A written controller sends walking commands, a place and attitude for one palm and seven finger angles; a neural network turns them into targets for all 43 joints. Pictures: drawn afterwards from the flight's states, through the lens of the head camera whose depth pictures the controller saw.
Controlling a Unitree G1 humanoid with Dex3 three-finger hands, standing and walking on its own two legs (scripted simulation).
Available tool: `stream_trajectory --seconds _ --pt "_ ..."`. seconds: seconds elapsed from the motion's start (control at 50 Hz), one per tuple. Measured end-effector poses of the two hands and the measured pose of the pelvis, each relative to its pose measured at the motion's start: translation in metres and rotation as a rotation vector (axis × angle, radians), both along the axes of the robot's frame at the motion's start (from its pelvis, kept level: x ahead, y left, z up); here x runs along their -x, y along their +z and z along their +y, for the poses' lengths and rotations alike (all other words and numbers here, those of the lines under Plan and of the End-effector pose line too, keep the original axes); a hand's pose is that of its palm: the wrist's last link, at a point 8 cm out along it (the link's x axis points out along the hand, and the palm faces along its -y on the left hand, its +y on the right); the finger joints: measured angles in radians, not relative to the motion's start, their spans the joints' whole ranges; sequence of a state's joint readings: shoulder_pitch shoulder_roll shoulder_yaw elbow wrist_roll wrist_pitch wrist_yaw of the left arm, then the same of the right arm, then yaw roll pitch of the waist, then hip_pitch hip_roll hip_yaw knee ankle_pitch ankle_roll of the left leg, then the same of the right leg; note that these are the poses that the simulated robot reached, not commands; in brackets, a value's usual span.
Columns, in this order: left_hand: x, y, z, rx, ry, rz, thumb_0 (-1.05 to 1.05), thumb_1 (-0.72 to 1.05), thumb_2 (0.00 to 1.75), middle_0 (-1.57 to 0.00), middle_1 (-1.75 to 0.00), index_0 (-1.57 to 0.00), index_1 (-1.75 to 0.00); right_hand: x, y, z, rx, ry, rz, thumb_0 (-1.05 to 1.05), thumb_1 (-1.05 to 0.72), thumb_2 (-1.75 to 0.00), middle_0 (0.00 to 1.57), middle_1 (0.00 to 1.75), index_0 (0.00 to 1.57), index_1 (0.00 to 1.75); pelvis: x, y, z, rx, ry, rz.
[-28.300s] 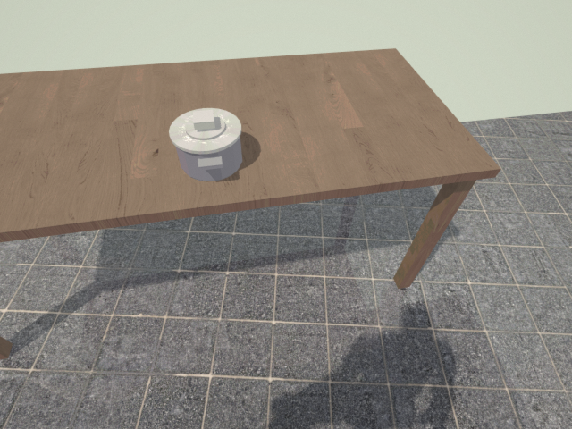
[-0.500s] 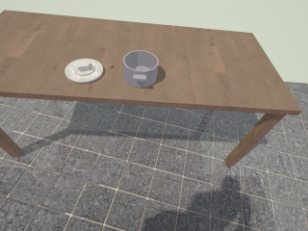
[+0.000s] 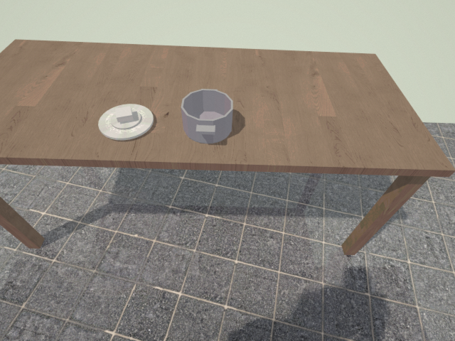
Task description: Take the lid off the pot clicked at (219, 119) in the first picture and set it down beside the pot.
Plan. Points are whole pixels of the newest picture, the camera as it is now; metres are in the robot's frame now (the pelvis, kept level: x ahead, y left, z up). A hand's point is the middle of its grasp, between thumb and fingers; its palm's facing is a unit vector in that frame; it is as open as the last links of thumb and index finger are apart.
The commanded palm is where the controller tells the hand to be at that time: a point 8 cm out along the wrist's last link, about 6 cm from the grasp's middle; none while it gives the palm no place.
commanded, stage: let the arm hang, fingers relaxed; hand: left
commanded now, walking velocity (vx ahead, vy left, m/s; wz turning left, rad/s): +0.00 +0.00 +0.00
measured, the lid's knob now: (124, 114) +0.72 +0.35 -0.07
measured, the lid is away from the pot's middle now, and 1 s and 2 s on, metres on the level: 0.25 0.25 0.25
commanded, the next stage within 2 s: look to check the result in 0.26 s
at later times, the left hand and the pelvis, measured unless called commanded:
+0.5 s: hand out of the picture +0.01 +0.18 -0.18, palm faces +0.03 -0.98 -0.19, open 7.3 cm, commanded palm none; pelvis +0.00 +0.01 +0.00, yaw +0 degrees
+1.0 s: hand out of the picture +0.00 +0.18 -0.18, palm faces +0.03 -0.99 -0.17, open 7.3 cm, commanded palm none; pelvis +0.00 +0.02 +0.00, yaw +0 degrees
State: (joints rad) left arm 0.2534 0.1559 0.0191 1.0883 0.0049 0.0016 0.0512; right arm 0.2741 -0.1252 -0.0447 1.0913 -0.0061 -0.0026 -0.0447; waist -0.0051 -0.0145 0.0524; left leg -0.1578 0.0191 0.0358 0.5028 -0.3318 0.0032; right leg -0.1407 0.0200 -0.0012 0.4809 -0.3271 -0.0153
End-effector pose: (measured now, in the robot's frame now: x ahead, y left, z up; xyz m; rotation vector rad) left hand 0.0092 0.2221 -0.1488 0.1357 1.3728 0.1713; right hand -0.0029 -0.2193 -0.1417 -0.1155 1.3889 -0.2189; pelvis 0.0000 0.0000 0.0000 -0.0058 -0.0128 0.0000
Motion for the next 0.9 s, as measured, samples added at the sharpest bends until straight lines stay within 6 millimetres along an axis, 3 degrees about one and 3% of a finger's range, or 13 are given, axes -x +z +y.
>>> stream_trajectory --seconds 0.24,0.62,0.9 --pt "-0.004 0.000 0.006 0.003 -0.006 -0.001 0.01 0.93 0.90 -0.20 -0.29 -0.20 -0.30 0.000 0.002 0.005 0.003 -0.002 0.007 0.01 -0.92 -0.90 0.20 0.30 0.20 0.30 -0.002 0.001 0.005 0.002 -0.002 0.000" --pt "0.007 0.000 0.012 0.014 -0.005 0.036 0.01 0.92 0.90 -0.20 -0.29 -0.20 -0.30 0.021 0.001 0.028 -0.025 -0.024 0.054 0.00 -0.91 -0.90 0.20 0.30 0.20 0.30 -0.001 0.002 0.016 0.001 -0.006 -0.002" --pt "0.016 -0.001 0.010 0.026 -0.001 0.056 0.01 0.92 0.90 -0.20 -0.29 -0.20 -0.30 0.022 0.002 0.031 -0.022 -0.025 0.055 0.00 -0.91 -0.90 0.20 0.30 0.20 0.30 0.000 0.003 0.019 0.001 -0.007 0.000"
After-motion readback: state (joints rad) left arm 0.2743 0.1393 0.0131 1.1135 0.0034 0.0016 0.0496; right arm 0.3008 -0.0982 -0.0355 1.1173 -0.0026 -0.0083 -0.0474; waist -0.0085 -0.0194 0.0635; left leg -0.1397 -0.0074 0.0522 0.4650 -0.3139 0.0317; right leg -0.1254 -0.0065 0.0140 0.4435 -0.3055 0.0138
